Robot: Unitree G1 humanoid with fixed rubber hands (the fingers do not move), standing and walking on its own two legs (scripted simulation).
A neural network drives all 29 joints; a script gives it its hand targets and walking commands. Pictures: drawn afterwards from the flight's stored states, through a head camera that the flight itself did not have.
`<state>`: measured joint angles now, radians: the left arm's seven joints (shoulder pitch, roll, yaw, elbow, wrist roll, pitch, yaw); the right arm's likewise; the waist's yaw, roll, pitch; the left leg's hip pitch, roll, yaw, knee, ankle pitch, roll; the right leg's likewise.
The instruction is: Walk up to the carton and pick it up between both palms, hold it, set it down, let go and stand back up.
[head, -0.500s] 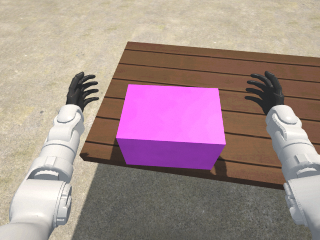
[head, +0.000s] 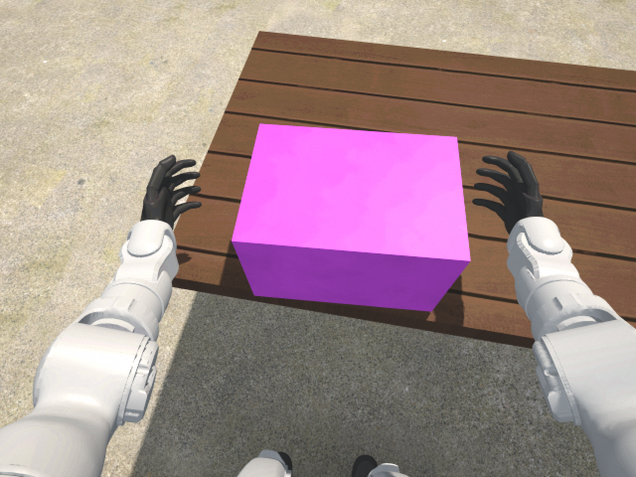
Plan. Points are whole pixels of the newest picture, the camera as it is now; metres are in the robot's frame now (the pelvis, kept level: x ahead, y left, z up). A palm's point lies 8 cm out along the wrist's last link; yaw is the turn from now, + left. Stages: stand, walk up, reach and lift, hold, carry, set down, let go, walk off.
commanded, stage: reach and lift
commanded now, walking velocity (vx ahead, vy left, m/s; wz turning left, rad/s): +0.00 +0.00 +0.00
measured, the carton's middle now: (349, 221) +0.47 +0.01 -0.03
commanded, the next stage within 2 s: none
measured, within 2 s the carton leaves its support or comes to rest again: neither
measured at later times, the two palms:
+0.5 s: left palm (181, 215) +0.43 +0.25 +0.01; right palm (516, 217) +0.47 -0.22 +0.01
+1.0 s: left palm (213, 224) +0.42 +0.20 -0.01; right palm (487, 222) +0.46 -0.18 +0.00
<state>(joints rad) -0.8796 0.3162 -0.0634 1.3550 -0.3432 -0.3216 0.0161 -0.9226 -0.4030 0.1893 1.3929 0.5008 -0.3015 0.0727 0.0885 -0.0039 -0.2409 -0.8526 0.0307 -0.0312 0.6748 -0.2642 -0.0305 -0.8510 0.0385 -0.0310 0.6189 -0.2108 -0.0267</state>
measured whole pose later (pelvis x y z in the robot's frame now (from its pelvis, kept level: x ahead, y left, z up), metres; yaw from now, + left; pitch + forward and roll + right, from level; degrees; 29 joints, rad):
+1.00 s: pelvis -0.01 +0.00 -0.03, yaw -1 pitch +31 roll -1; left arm -0.93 0.19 0.02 1.39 -0.25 -0.46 0.08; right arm -1.00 -0.30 0.11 1.42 0.36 -0.42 0.01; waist 0.08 0.01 -0.29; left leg -1.08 0.04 -0.02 0.89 -0.35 -0.03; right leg -1.09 0.04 -0.02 0.83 -0.28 -0.02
